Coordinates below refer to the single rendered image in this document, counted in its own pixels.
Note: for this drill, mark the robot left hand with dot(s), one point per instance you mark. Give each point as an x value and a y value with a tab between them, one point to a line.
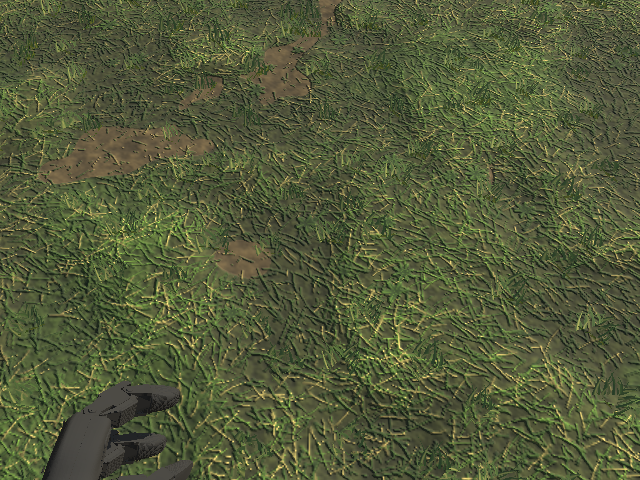
87	448

